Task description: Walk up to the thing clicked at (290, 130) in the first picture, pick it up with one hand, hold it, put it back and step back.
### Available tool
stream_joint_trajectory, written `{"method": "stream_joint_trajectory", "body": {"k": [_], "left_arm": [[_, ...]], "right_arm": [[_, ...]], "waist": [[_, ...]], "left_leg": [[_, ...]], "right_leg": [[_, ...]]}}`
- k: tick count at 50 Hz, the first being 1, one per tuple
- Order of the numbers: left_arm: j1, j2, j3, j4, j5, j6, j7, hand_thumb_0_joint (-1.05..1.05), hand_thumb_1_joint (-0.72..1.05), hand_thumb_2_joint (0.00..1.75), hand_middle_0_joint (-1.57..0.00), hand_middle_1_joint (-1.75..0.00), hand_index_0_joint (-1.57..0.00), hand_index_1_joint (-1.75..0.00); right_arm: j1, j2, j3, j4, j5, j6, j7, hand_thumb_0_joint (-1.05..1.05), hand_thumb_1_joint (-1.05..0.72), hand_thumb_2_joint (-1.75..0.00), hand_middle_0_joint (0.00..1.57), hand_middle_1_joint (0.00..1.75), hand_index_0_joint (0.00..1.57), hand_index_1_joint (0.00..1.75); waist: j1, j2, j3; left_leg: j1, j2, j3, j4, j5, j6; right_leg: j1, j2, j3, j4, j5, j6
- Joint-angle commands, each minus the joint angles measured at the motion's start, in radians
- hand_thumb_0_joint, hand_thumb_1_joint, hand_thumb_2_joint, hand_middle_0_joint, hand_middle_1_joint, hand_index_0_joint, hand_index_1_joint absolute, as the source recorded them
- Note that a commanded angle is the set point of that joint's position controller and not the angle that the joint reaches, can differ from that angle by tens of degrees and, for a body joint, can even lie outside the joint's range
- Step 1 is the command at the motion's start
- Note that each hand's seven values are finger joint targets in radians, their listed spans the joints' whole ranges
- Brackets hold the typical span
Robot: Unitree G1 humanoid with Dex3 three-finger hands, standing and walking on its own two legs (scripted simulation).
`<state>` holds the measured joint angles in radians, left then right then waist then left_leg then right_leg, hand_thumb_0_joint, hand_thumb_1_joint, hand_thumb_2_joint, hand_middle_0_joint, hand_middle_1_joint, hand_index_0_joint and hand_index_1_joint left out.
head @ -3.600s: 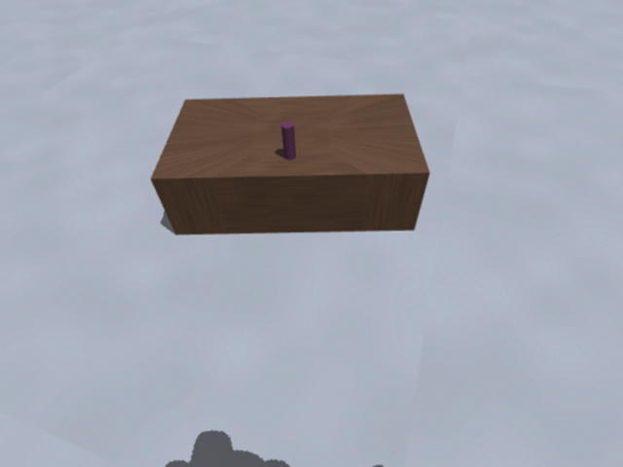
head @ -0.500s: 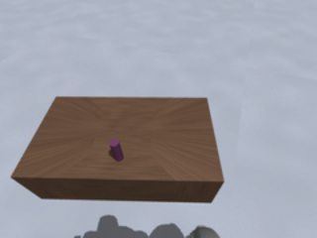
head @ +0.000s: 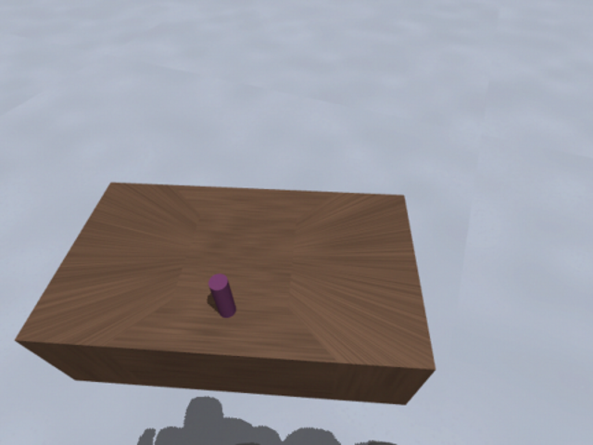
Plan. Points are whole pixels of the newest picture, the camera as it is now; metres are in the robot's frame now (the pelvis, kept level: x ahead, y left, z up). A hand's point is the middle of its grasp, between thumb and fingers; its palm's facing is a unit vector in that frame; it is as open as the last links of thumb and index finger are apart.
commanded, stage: walk up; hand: left
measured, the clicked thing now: (223, 296) +0.52 +0.23 -0.35
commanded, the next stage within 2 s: stand in 1.46 s
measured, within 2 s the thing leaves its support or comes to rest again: neither
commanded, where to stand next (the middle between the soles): +0.10 +0.02 m, yaw +0 degrees
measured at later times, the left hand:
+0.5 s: hand out of the picture +0.07 +0.27 -0.13, palm faces +0.02 -0.93 -0.37, open 7.4 cm
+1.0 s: hand out of the picture +0.13 +0.24 -0.13, palm faces -0.04 -0.94 -0.33, open 7.4 cm
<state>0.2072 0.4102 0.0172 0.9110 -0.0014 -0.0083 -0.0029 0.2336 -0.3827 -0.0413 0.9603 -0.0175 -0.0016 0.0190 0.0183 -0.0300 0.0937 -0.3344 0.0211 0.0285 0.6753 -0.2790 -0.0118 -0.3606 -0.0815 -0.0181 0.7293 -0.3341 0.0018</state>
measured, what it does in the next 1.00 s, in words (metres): stands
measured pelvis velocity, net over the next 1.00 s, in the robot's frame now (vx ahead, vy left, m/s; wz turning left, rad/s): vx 0.03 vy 0.00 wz -0.01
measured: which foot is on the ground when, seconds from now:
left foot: down 0.00-1.00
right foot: down 0.00-1.00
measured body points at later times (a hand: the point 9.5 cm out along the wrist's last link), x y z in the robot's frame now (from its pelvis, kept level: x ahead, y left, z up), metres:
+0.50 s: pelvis +0.03 +0.00 +0.02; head +0.05 -0.01 +0.47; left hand +0.07 +0.31 -0.10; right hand +0.17 -0.29 -0.11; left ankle +0.05 +0.13 -0.72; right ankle +0.05 -0.14 -0.72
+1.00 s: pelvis +0.03 +0.00 +0.03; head +0.04 +0.00 +0.48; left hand +0.13 +0.29 -0.10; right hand +0.09 -0.31 -0.10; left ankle +0.05 +0.13 -0.72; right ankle +0.05 -0.14 -0.72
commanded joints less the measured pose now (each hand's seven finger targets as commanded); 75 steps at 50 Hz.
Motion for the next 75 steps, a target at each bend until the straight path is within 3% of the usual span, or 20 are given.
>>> {"method": "stream_joint_trajectory", "body": {"k": [1,2,3,4,5,7,9,11,13,18,21,30,35,40,47,53,69,75], "left_arm": [[0.027,0.2,0.057,0.005,-0.003,-0.015,0.014,0.0,0.9,0.9,-0.2,-0.3,-0.2,-0.3],[0.023,0.182,0.052,0.019,-0.004,-0.018,0.009,0.0,0.9,0.9,-0.2,-0.3,-0.2,-0.3],[0.031,0.178,0.05,0.034,-0.005,-0.025,0.008,0.0,0.9,0.9,-0.2,-0.3,-0.2,-0.3],[0.022,0.185,0.049,0.044,-0.005,-0.03,0.009,0.0,0.9,0.9,-0.2,-0.3,-0.2,-0.3],[0.013,0.185,0.047,0.057,-0.005,-0.032,0.011,0.0,0.9,0.9,-0.2,-0.3,-0.2,-0.3],[-0.02,0.186,0.039,0.073,-0.002,-0.03,0.013,0.0,0.9,0.9,-0.2,-0.3,-0.2,-0.3],[-0.066,0.19,0.032,0.082,0.003,-0.03,0.008,0.0,0.9,0.9,-0.2,-0.3,-0.2,-0.3],[-0.083,0.182,0.029,0.099,-0.004,-0.03,0.004,0.0,0.9,0.9,-0.2,-0.3,-0.2,-0.3],[-0.075,0.177,0.025,0.123,-0.003,-0.035,0.003,0.0,0.9,0.9,-0.2,-0.3,-0.2,-0.3],[-0.104,0.18,0.021,0.155,-0.003,-0.048,0.006,0.0,0.9,0.9,-0.2,-0.3,-0.2,-0.3],[-0.124,0.177,0.022,0.165,-0.003,-0.049,0.009,0.0,0.9,0.9,-0.2,-0.3,-0.2,-0.3],[-0.162,0.163,0.023,0.186,0.005,-0.04,0.013,0.0,0.9,0.9,-0.2,-0.3,-0.2,-0.3],[-0.178,0.163,0.028,0.191,0.007,-0.035,0.013,0.0,0.9,0.9,-0.2,-0.3,-0.2,-0.3],[-0.183,0.161,0.033,0.188,0.01,-0.029,0.01,0.0,0.9,0.9,-0.2,-0.3,-0.2,-0.3],[-0.189,0.153,0.035,0.185,0.012,-0.023,0.005,0.0,0.9,0.9,-0.2,-0.3,-0.2,-0.3],[-0.195,0.153,0.037,0.183,0.013,-0.026,0.005,0.0,0.9,0.9,-0.2,-0.3,-0.2,-0.3],[-0.186,0.145,0.034,0.181,0.01,-0.025,0.008,0.0,0.9,0.9,-0.2,-0.3,-0.2,-0.3],[-0.165,0.149,0.027,0.179,0.01,-0.022,0.01,0.0,0.9,0.9,-0.2,-0.3,-0.2,-0.3]], "right_arm": [[-0.138,-0.277,-0.048,-0.076,0.005,-0.025,-0.016,0.0,-0.9,-0.9,0.2,0.3,0.2,0.3],[-0.141,-0.247,-0.033,-0.066,0.003,-0.025,-0.015,0.0,-0.9,-0.9,0.2,0.3,0.2,0.3],[-0.149,-0.224,-0.024,-0.057,0.005,-0.027,-0.015,0.0,-0.9,-0.9,0.2,0.3,0.2,0.3],[-0.14,-0.216,-0.021,-0.048,0.008,-0.03,-0.014,0.0,-0.9,-0.9,0.2,0.3,0.2,0.3],[-0.139,-0.212,-0.019,-0.035,0.013,-0.031,-0.012,0.0,-0.9,-0.9,0.2,0.3,0.2,0.3],[-0.141,-0.212,-0.015,-0.02,0.015,-0.024,-0.012,0.0,-0.9,-0.9,0.2,0.3,0.2,0.3],[-0.155,-0.212,-0.015,-0.009,0.013,-0.017,-0.013,0.0,-0.9,-0.9,0.2,0.3,0.2,0.3],[-0.178,-0.219,-0.012,0.006,0.01,-0.017,-0.014,0.0,-0.9,-0.9,0.2,0.3,0.2,0.3],[-0.201,-0.211,-0.007,0.015,0.013,-0.021,-0.012,0.0,-0.9,-0.9,0.2,0.3,0.2,0.3],[-0.193,-0.19,-0.007,0.051,0.024,-0.026,-0.014,0.0,-0.9,-0.9,0.2,0.3,0.2,0.3],[-0.201,-0.19,-0.013,0.069,0.025,-0.022,-0.016,0.0,-0.9,-0.9,0.2,0.3,0.2,0.3],[-0.242,-0.174,-0.013,0.109,0.021,-0.007,-0.013,0.0,-0.9,-0.9,0.2,0.3,0.2,0.3],[-0.242,-0.17,-0.01,0.128,0.016,-0.008,-0.012,0.0,-0.9,-0.9,0.2,0.3,0.2,0.3],[-0.236,-0.176,-0.008,0.136,0.011,-0.015,-0.013,0.0,-0.9,-0.9,0.2,0.3,0.2,0.3],[-0.219,-0.181,-0.008,0.136,0.009,-0.02,-0.014,0.0,-0.9,-0.9,0.2,0.3,0.2,0.3],[-0.195,-0.174,-0.009,0.135,0.011,-0.02,-0.014,0.0,-0.9,-0.9,0.2,0.3,0.2,0.3],[-0.185,-0.174,-0.012,0.132,0.012,-0.013,-0.016,0.0,-0.9,-0.9,0.2,0.3,0.2,0.3],[-0.193,-0.177,-0.009,0.123,0.006,-0.02,-0.019,0.0,-0.9,-0.9,0.2,0.3,0.2,0.3]], "waist": [[0.031,0.177,-0.024],[0.03,0.183,-0.028],[0.035,0.197,-0.051],[0.026,0.206,-0.08],[0.025,0.214,-0.11],[0.009,0.198,-0.127],[-0.006,0.164,-0.071],[-0.002,0.157,-0.035],[0.002,0.141,-0.055],[-0.019,0.05,-0.15],[-0.022,0.024,-0.192],[-0.017,-0.019,-0.146],[-0.014,0.009,-0.122],[-0.01,0.053,-0.131],[-0.014,0.063,-0.105],[-0.024,0.034,-0.13],[-0.026,0.031,-0.127],[-0.026,0.043,-0.111]], "left_leg": [[-0.208,0.243,-0.338,-0.372,-0.307,0.177],[-0.162,0.179,-0.251,-0.349,-0.264,0.135],[-0.097,0.147,-0.207,-0.302,-0.15,0.097],[-0.06,0.129,-0.185,-0.259,-0.033,0.076],[-0.03,0.13,-0.181,-0.242,0.008,0.068],[-0.003,0.136,-0.186,-0.264,-0.063,0.072],[-0.028,0.13,-0.194,-0.319,-0.211,0.066],[-0.023,0.131,-0.201,-0.348,-0.228,0.059],[0.011,0.131,-0.19,-0.335,-0.146,0.062],[0.169,0.106,-0.123,-0.271,0.169,0.048],[0.225,0.105,-0.101,-0.264,0.27,0.046],[0.244,0.103,-0.088,-0.327,0.234,0.036],[0.225,0.103,-0.088,-0.362,0.192,0.028],[0.2,0.107,-0.088,-0.392,0.163,0.026],[0.151,0.11,-0.105,-0.425,0.059,0.026],[0.192,0.103,-0.091,-0.39,0.125,0.028],[0.218,0.107,-0.085,-0.385,0.182,0.026],[0.213,0.117,-0.093,-0.409,0.182,0.02]], "right_leg": [[0.149,0.03,0.025,-0.007,-0.139,-0.036],[0.133,0.037,0.013,-0.089,-0.091,-0.036],[0.135,0.025,0.017,-0.16,0.018,-0.037],[0.162,0.017,0.026,-0.186,0.095,-0.035],[0.175,0.012,0.04,-0.202,0.117,-0.037],[0.168,0.005,0.056,-0.227,0.076,-0.035],[0.138,0.001,0.065,-0.257,0.021,-0.033],[0.113,0.005,0.063,-0.283,0.012,-0.029],[0.134,-0.003,0.062,-0.303,0.074,-0.03],[0.169,-0.049,0.088,-0.352,0.273,-0.027],[0.194,-0.064,0.081,-0.358,0.361,-0.023],[0.201,-0.07,0.081,-0.435,0.292,-0.01],[0.207,-0.065,0.083,-0.455,0.234,-0.01],[0.242,-0.056,0.076,-0.443,0.242,-0.011],[0.245,-0.042,0.076,-0.441,0.184,-0.012],[0.234,-0.046,0.085,-0.451,0.199,-0.013],[0.235,-0.047,0.077,-0.439,0.264,-0.008],[0.227,-0.05,0.077,-0.452,0.224,-0.005]]}}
